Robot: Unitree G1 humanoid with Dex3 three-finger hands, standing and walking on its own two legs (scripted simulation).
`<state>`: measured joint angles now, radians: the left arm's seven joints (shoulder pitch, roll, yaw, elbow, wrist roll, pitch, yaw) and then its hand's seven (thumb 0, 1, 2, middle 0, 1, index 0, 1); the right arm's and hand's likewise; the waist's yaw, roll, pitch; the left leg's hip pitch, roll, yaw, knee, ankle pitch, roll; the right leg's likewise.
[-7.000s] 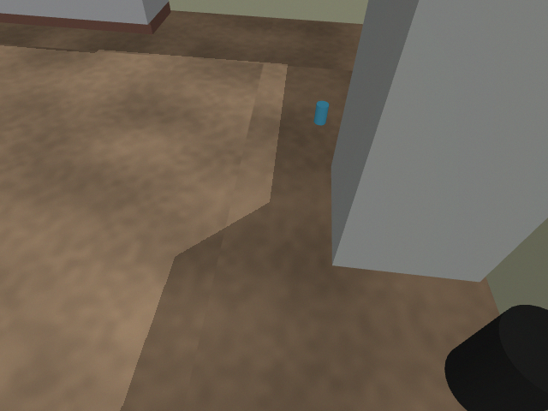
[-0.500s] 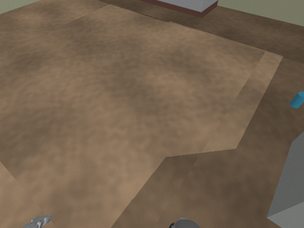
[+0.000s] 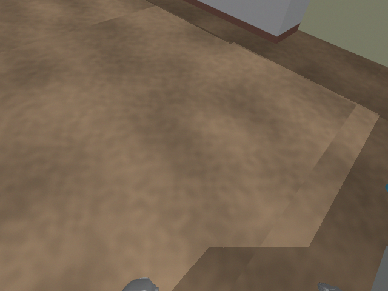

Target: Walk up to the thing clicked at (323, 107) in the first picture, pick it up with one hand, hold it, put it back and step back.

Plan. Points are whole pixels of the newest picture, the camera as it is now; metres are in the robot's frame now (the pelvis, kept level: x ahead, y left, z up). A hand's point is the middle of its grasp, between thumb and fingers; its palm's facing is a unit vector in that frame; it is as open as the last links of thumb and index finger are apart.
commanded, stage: walk up
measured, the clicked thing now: out of the picture +0.89 -1.31 -0.69
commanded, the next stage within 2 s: none
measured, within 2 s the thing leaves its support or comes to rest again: neither
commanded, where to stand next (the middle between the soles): +0.51 -0.04 m, yaw +0 degrees
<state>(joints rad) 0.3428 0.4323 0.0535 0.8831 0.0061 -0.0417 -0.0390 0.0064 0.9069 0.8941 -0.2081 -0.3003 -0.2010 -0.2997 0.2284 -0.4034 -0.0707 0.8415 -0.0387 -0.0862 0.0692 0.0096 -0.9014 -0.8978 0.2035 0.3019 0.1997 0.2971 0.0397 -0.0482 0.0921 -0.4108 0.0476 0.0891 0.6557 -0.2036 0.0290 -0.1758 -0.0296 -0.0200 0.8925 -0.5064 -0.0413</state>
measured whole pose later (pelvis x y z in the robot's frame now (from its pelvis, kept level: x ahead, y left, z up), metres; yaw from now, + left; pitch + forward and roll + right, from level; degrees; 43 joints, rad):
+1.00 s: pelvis +0.35 -0.03 +0.00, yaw +2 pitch -3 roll +0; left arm 0.36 0.42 0.05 0.86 0.01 -0.05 -0.02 0.01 0.91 0.89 -0.21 -0.30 -0.20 -0.30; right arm 0.25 -0.41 -0.06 0.82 -0.03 -0.07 0.07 0.01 -0.90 -0.90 0.20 0.30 0.20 0.30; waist 0.03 -0.03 0.10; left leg -0.36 0.03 0.05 0.65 -0.23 0.02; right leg -0.22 -0.06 -0.05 0.89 -0.49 -0.03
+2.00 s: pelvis +0.44 -0.04 +0.02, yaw +1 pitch -3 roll +0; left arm 0.12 0.38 0.01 1.13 0.00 -0.01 -0.01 0.00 0.91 0.89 -0.21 -0.30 -0.20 -0.30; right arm 0.16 -0.36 0.00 1.11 -0.01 -0.01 0.02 0.01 -0.90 -0.90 0.20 0.30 0.20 0.30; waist 0.02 -0.02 0.05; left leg -0.13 0.02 0.00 0.47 -0.28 -0.02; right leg -0.26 -0.05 -0.02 0.44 -0.13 0.03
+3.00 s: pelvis +0.45 -0.06 +0.03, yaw +3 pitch -2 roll +0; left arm 0.07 0.35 0.01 1.16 0.01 -0.01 -0.01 0.00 0.91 0.89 -0.21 -0.30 -0.20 -0.30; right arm 0.12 -0.36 -0.01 1.14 -0.01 -0.01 0.01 0.01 -0.90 -0.90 0.20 0.30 0.20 0.30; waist 0.00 0.01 0.05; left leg -0.06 0.04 -0.03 0.33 -0.23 -0.04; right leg -0.20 -0.03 -0.05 0.35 -0.11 0.00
